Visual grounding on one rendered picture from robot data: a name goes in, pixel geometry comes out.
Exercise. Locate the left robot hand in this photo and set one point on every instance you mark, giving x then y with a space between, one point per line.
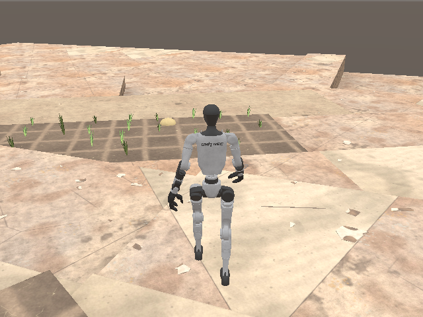
171 201

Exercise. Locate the humanoid robot head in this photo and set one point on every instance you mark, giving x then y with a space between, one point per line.
211 113

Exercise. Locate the robot right forearm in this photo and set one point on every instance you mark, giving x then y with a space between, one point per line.
240 169

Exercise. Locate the robot right upper arm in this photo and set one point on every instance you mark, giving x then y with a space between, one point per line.
235 149

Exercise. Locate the robot left forearm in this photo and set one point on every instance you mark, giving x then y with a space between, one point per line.
178 179

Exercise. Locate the robot left upper arm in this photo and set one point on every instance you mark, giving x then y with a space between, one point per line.
187 151

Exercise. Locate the right robot shin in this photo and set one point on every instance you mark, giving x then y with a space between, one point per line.
226 252

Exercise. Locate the right robot hand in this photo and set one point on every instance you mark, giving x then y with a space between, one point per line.
234 175

